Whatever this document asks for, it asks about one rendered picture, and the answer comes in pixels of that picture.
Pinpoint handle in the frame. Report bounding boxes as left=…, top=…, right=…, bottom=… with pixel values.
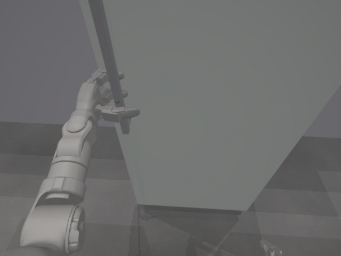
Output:
left=88, top=0, right=131, bottom=134

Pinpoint fridge door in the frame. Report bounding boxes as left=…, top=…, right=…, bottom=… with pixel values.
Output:
left=79, top=0, right=341, bottom=211

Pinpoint left robot forearm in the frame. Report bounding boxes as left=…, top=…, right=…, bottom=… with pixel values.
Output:
left=20, top=110, right=98, bottom=246

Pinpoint left robot upper arm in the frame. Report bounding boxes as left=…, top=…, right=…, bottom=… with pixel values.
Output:
left=0, top=204, right=86, bottom=256

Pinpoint right robot hand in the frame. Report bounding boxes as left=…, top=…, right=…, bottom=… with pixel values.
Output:
left=259, top=239, right=283, bottom=256

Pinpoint left robot hand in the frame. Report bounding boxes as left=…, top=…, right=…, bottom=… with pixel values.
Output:
left=76, top=68, right=140, bottom=123

